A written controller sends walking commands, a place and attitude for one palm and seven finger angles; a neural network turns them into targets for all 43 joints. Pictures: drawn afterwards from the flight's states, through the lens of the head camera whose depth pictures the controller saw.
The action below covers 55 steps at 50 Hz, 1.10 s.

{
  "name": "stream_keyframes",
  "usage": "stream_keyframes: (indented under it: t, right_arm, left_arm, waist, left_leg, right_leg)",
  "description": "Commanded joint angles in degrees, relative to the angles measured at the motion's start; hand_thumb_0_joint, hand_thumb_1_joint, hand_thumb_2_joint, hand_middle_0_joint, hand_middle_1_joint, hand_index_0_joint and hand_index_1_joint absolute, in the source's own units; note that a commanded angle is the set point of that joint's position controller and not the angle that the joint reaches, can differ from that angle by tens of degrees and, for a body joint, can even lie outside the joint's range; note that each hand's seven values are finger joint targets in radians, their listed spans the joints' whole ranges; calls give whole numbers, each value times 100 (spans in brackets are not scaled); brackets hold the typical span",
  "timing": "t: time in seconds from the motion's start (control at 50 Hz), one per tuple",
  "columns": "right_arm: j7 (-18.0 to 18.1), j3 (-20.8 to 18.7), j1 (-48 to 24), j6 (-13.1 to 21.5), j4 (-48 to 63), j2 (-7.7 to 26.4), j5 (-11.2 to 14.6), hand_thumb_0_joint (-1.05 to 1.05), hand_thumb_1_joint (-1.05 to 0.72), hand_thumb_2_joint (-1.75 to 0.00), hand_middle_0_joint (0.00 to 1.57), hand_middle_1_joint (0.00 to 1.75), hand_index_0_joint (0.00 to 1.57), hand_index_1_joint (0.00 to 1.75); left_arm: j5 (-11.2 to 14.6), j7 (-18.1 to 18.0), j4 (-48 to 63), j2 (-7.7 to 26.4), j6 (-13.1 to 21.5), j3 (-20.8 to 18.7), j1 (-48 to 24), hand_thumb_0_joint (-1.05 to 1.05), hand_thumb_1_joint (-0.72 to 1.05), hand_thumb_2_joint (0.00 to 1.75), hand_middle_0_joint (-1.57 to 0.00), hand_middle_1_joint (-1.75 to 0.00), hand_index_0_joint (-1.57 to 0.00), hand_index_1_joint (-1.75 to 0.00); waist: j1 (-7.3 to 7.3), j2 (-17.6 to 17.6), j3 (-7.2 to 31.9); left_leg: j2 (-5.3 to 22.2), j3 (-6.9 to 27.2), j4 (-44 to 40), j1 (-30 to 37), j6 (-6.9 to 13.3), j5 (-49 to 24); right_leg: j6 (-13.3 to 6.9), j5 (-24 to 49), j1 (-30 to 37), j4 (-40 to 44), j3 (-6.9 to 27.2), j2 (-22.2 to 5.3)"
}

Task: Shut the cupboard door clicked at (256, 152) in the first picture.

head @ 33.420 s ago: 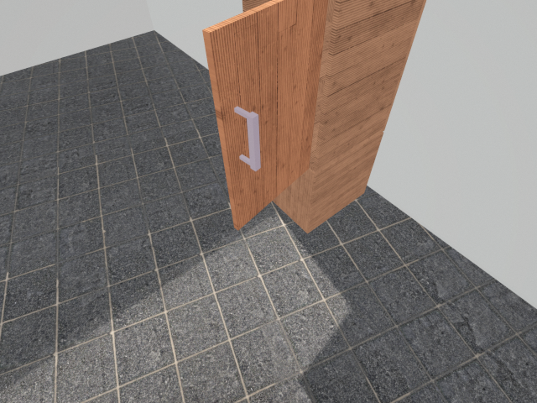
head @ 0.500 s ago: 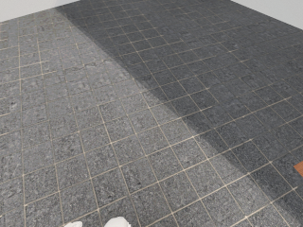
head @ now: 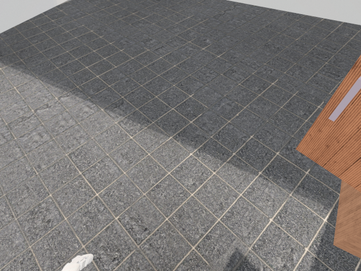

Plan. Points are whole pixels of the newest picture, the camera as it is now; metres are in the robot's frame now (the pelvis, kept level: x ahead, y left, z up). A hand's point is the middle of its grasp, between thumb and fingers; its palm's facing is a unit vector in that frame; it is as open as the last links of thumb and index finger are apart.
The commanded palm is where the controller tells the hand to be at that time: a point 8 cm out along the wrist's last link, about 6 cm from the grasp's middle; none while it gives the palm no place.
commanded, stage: turn to face it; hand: left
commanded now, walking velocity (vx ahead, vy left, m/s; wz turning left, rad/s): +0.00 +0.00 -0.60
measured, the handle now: (349, 97) +0.59 -0.46 +0.02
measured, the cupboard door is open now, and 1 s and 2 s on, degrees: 71 71 71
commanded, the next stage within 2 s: take the last steps up to it in 1.34 s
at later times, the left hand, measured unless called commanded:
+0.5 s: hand out of the picture +0.14 +0.21 -0.16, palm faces -0.23 -0.95 -0.20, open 7.4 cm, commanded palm none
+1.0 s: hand (148, 241) +0.21 +0.10 -0.13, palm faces -0.55 -0.79 -0.27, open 7.4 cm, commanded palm none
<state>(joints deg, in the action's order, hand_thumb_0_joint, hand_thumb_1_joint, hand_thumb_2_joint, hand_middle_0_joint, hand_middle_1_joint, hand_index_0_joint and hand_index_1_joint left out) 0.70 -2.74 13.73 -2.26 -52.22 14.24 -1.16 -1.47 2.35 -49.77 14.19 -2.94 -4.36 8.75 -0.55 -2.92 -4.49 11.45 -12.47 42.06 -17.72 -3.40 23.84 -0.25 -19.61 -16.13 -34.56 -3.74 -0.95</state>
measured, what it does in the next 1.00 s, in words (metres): steps on the spot, turning right: left foot, then right foot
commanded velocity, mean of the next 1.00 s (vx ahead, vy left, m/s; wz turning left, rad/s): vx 0.00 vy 0.00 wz -0.57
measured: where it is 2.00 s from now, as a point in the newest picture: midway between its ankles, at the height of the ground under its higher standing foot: outside the picture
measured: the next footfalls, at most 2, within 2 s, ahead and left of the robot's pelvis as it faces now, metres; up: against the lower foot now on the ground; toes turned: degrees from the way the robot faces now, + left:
left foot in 0.40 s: +0.08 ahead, +0.13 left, +0.00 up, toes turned -11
right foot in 0.78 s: -0.01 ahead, -0.12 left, +0.00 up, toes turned -32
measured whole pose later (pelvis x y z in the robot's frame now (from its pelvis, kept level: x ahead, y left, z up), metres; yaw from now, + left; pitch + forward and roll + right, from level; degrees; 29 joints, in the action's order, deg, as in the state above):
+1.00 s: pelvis +0.01 -0.01 +0.02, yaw -34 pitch +1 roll +1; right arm 0.8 -2.7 10.3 -3.4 -51.6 15.6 -0.8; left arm -1.2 0.4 -50.6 12.4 -2.0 -2.5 9.8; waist -0.9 -1.6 -4.6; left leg 5.0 -2.1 60.1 -28.5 -5.4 23.3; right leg -1.5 -14.6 -15.0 -28.2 1.6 0.8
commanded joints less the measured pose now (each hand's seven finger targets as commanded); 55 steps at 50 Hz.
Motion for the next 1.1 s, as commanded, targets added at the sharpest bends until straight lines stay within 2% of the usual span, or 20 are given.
stream_keyframes:
  t: [0.0, 0.02, 0.08, 0.24, 0.32, 0.34, 0.36, 0.38, 0.4, 0.42, 0.5, 0.66, 0.72, 0.74, 0.76, 0.78, 0.8, 0.84, 0.9, 1.08]
  right_arm:
    - [65, -152, -694, 22, 803, 492, 42, 0, -90, -90, 20, 30, 20, 30]
    - [82, -168, -659, 32, 728, 516, 30, 0, -90, -90, 20, 30, 20, 30]
    - [5, -188, -347, 8, 506, 554, 7, 0, -90, -90, 20, 30, 20, 30]
    - [41, -148, -683, 76, 688, 465, 51, 0, -90, -90, 20, 30, 20, 30]
    - [114, -128, 38, 182, 485, 477, 106, 0, -90, -90, 20, 30, 20, 30]
    - [144, -154, 213, 243, 421, 707, 86, 0, -90, -90, 20, 30, 20, 30]
    - [144, -249, 248, 276, 464, 1220, 20, 0, -90, -90, 20, 30, 20, 30]
    - [174, -268, 326, 244, 542, 1462, -33, 0, -90, -90, 20, 30, 20, 30]
    - [181, -213, 226, 220, 627, 1349, -84, 0, -90, -90, 20, 30, 20, 30]
    - [196, -159, -84, 252, 635, 1088, -93, 0, -90, -90, 20, 30, 20, 30]
    - [219, -119, -162, 251, 658, 911, -82, 0, -90, -90, 20, 30, 20, 30]
    - [111, -258, 170, 195, 400, 1100, -67, 0, -90, -90, 20, 30, 20, 30]
    - [70, -304, -67, 170, 423, 1179, -23, 0, -90, -90, 20, 30, 20, 30]
    - [35, -301, -107, 172, 467, 1070, 34, 0, -90, -90, 20, 30, 20, 30]
    - [-1, -169, -304, 156, 721, 536, 72, 0, -90, -90, 20, 30, 20, 30]
    - [60, -124, -566, 78, 859, 585, 50, 0, -90, -90, 20, 30, 20, 30]
    - [75, -102, -514, 23, 821, 619, 77, 0, -90, -90, 20, 30, 20, 30]
    - [84, -144, -537, 23, 670, 673, 41, 0, -90, -90, 20, 30, 20, 30]
    - [10, -118, -316, 26, 487, 557, 22, 0, -90, -90, 20, 30, 20, 30]
    - [47, -81, -263, 109, 495, 422, 74, 0, -90, -90, 20, 30, 20, 30]
  left_arm:
    - [29, -286, 178, 1350, 153, -318, 798, 0, 90, 90, -20, -30, -20, -30]
    - [26, -310, 228, 1219, 165, -302, 487, 0, 90, 90, -20, -30, -20, -30]
    - [39, -303, 401, 927, 191, -182, 30, 0, 90, 90, -20, -30, -20, -30]
    - [-12, -264, 284, 1082, 168, -251, 390, 0, 90, 90, -20, -30, -20, -30]
    - [35, -265, 323, 1042, 104, -265, 2, 0, 90, 90, -20, -30, -20, -30]
    - [88, -247, 394, 820, 78, -210, -17, 0, 90, 90, -20, -30, -20, -30]
    - [137, -200, 466, 471, 65, -141, 152, 0, 90, 90, -20, -30, -20, -30]
    - [100, -175, 532, 515, 60, -128, 53, 0, 90, 90, -20, -30, -20, -30]
    - [47, -146, 546, 617, 58, -164, 11, 0, 90, 90, -20, -30, -20, -30]
    - [-6, -120, 417, 618, 14, -215, 126, 0, 90, 90, -20, -30, -20, -30]
    - [46, -14, 348, 478, -49, -168, 2, 0, 90, 90, -20, -30, -20, -30]
    - [38, 27, 467, 337, -2, -78, -369, 0, 90, 90, -20, -30, -20, -30]
    - [46, 4, 310, 472, 64, -107, 144, 0, 90, 90, -20, -30, -20, -30]
    - [15, -36, 166, 787, 128, -168, 617, 0, 90, 90, -20, -30, -20, -30]
    - [-39, -133, 58, 1478, 214, -289, 1007, 0, 90, 90, -20, -30, -20, -30]
    - [57, -217, -34, 1693, 195, -322, 1194, 0, 90, 90, -20, -30, -20, -30]
    - [69, -256, 18, 1601, 186, -282, 1048, 0, 90, 90, -20, -30, -20, -30]
    - [48, -317, 215, 1224, 172, -234, 305, 0, 90, 90, -20, -30, -20, -30]
    - [49, -312, 318, 985, 225, -140, 97, 0, 90, 90, -20, -30, -20, -30]
    - [-24, -290, 215, 1089, 174, -205, 145, 0, 90, 90, -20, -30, -20, -30]
  waist:
    - [439, 1525, 484]
    - [305, 1890, 430]
    - [19, 1371, 616]
    - [233, 1113, 667]
    - [-139, 1159, 916]
    - [-193, 572, 999]
    - [-166, -943, 1023]
    - [-215, -1414, 880]
    - [-176, -836, 753]
    - [22, -954, 658]
    - [31, -781, 588]
    - [-191, -1112, 708]
    - [135, -828, 892]
    - [374, -109, 1085]
    - [587, 1867, 1051]
    - [663, 1975, 969]
    - [528, 1512, 820]
    - [261, 1884, 496]
    - [49, 1220, 782]
    - [63, 1166, 751]
  left_leg:
    - [-455, 1253, 2573, -2136, -33, 818]
    - [-432, 1295, 2639, -2224, -79, 562]
    - [-511, 1213, 2314, -1475, -180, -268]
    - [-863, 1166, 524, -981, -165, 50]
    - [-1020, 1128, -1448, 526, -81, -965]
    - [-625, 1400, -2142, 1301, 26, -1242]
    - [687, 2792, -2608, 1803, 449, -1524]
    - [1597, 3403, -2669, 1518, 1053, -2250]
    - [1617, 3156, -2564, 1022, 1313, -2498]
    - [1266, 2716, -2539, 962, 1209, -2984]
    - [723, 1455, -2057, 1375, 1044, -4115]
    - [865, 797, -1689, 1488, 959, -3899]
    - [778, 462, -984, 1006, 595, -3302]
    - [512, 223, -156, 413, 299, -2661]
    - [-389, -49, 1128, -1270, -64, 478]
    - [-654, 682, 2152, -1771, -118, 1579]
    - [-499, 1158, 2587, -1779, -67, 1164]
    - [-420, 1328, 2703, -2021, -119, 494]
    - [-546, 1168, 2142, -1407, -203, -112]
    - [-906, 1039, -17, -492, -122, -137]
  right_leg:
    - [-1202, 2884, 1206, 1673, 2450, -1880]
    - [-1131, 2670, 1112, 1668, 2510, -1687]
    - [-896, 2436, 624, 1526, 1679, -1127]
    - [-1114, 2071, 689, 1441, 2492, -1144]
    - [-668, 2280, 59, 811, 2483, -813]
    - [-360, 1670, -529, 414, 2115, -360]
    - [-25, -100, -1447, -653, 1374, 440]
    - [152, -1604, -1686, -1918, 694, 436]
    - [156, -1491, -1493, -2684, 804, 188]
    - [245, -1130, -1626, -3089, 779, 156]
    - [375, -739, -1688, -3088, 433, 10]
    - [252, -509, -794, -1022, -191, 56]
    - [87, 625, 362, 464, -290, 133]
    - [-75, 1485, 1285, 1134, 195, -214]
    - [-661, 3296, 2220, 1469, 2260, -1666]
    - [-1214, 4592, 1851, 1391, 2835, -2268]
    - [-1369, 3653, 1450, 1494, 2565, -2199]
    - [-1163, 2667, 1105, 1626, 2352, -1620]
    - [-976, 3272, 874, 1345, 1587, -1142]
    - [-1033, 2550, 568, 1243, 2129, -1103]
